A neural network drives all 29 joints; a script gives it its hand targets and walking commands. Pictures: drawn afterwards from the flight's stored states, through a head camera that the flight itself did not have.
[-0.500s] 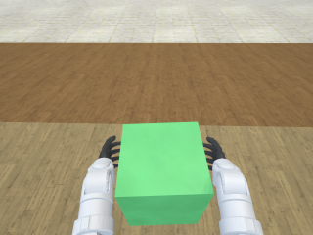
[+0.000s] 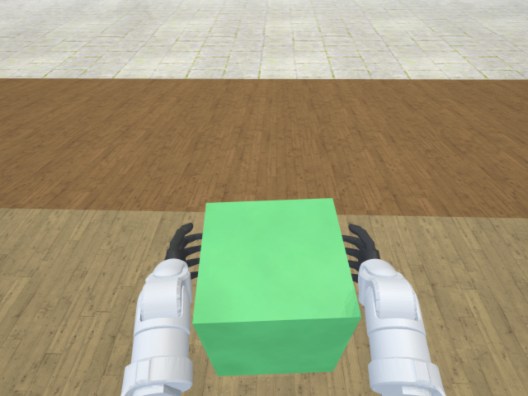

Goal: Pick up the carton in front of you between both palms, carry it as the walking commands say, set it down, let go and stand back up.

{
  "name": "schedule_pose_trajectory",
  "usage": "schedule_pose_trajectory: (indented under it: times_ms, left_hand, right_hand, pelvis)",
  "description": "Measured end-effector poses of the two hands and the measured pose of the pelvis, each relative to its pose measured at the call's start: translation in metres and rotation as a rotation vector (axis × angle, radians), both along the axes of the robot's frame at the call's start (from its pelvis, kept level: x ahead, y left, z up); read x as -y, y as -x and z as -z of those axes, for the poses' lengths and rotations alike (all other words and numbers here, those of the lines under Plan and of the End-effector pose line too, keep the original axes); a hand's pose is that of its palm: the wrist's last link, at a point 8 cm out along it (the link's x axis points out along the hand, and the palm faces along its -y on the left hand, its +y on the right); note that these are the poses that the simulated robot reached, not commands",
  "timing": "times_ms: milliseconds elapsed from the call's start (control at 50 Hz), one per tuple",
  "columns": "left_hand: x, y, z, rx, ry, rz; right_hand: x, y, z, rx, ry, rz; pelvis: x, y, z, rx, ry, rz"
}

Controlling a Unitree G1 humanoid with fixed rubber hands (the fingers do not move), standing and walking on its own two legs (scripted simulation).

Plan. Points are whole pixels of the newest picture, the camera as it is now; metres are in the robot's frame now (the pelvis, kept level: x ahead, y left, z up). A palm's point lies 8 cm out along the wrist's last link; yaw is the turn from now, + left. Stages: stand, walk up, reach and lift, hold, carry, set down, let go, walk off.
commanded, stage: hold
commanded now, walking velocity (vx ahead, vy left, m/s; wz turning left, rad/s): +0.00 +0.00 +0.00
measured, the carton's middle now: (272, 291) +0.30 +0.00 -0.02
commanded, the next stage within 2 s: carry in 0.32 s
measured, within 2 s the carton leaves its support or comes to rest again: neither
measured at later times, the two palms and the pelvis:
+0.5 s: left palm (170, 252) +0.32 +0.17 +0.07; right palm (356, 246) +0.32 -0.13 +0.07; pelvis +0.03 +0.01 -0.01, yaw +3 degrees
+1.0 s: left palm (173, 166) +0.51 +0.19 +0.09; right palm (321, 157) +0.53 -0.10 +0.09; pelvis +0.26 +0.02 +0.00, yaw +3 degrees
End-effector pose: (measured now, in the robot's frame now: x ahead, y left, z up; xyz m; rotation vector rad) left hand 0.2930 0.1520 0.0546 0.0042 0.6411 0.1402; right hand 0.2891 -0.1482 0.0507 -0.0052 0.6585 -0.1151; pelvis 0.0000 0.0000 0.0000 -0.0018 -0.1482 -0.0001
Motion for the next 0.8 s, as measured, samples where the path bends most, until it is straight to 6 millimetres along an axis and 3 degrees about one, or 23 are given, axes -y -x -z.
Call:
schedule_pose_trajectory:
  times_ms: [340,460,620,700,800]
  left_hand:
    - [0.000,-0.005,0.000,-0.001,-0.011,0.002]
    - [-0.007,-0.018,-0.006,0.029,0.005,-0.014]
    - [-0.032,-0.056,-0.022,0.011,0.009,-0.033]
    - [-0.025,-0.089,-0.030,-0.017,0.028,-0.022]
    - [-0.009,-0.129,-0.028,0.000,0.067,-0.050]
  right_hand:
    - [0.000,-0.007,-0.001,-0.001,0.011,-0.012]
    - [-0.007,-0.024,-0.009,0.029,0.010,-0.017]
    - [-0.033,-0.066,-0.026,0.011,-0.003,-0.017]
    - [-0.026,-0.090,-0.032,-0.018,-0.008,0.011]
    - [-0.010,-0.130,-0.029,-0.003,-0.048,0.039]
  pelvis:
    - [0.002,-0.008,0.001,-0.033,0.002,-0.008]
    - [-0.001,-0.023,0.004,-0.132,0.009,-0.038]
    - [-0.017,-0.070,0.004,-0.211,0.013,-0.009]
    - [-0.014,-0.100,0.000,-0.235,0.034,-0.010]
    - [-0.005,-0.150,0.012,-0.239,0.044,-0.049]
